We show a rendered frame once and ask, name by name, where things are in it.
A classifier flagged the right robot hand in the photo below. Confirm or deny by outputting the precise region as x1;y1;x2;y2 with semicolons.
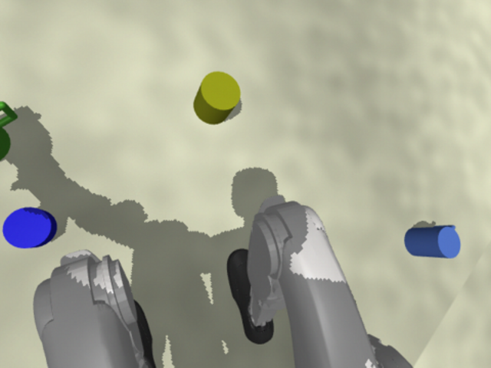
368;334;413;368

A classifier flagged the right robot foot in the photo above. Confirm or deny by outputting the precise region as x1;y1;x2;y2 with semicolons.
227;248;274;344

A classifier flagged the left robot foot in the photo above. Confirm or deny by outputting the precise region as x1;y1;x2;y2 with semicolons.
134;300;156;368

